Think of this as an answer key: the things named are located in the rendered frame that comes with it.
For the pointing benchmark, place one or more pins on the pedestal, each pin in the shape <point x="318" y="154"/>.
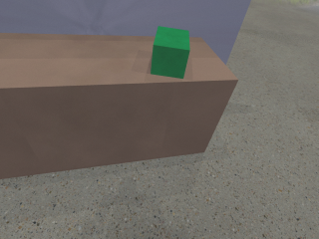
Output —
<point x="71" y="101"/>

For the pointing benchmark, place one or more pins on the carton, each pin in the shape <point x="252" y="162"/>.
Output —
<point x="170" y="52"/>

